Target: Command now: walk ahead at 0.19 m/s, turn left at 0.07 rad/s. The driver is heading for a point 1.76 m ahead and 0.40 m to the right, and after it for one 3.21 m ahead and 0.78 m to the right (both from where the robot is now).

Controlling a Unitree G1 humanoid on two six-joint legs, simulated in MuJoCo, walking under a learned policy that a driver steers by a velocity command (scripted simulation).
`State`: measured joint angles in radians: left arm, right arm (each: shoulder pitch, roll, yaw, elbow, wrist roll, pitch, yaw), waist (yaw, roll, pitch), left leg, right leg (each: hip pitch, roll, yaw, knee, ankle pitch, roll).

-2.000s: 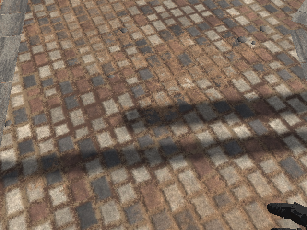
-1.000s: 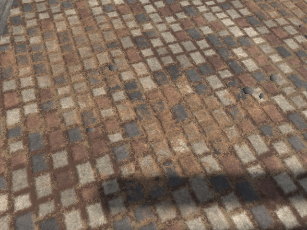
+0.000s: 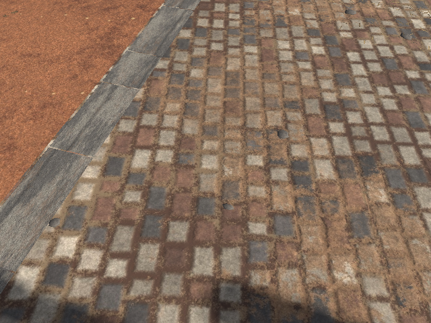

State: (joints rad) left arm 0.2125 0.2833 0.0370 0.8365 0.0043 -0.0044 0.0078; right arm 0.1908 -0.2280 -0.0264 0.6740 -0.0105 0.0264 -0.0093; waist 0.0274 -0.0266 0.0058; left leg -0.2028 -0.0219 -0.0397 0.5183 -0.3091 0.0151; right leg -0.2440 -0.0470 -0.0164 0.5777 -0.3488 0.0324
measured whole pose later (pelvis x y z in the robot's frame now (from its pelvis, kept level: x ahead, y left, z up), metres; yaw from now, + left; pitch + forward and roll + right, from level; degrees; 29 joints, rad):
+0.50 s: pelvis +0.08 -0.05 +0.01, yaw +0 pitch -1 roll +0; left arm 0.18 0.23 0.00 0.90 0.01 -0.03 -0.01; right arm 0.18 -0.28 -0.06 0.77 0.01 0.03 -0.05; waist 0.03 0.04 0.05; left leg -0.31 0.06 -0.05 0.63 -0.31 -0.08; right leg -0.14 0.06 -0.04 0.40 -0.25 -0.08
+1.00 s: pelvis +0.10 -0.04 +0.01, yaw +0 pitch -2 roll +0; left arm 0.17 0.27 0.01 1.03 0.01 0.01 0.01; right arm 0.15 -0.26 -0.05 0.99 0.00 0.01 -0.05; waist 0.01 0.01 0.04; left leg -0.18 0.03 -0.03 0.45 -0.24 -0.04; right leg -0.10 0.03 -0.03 0.43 -0.31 -0.04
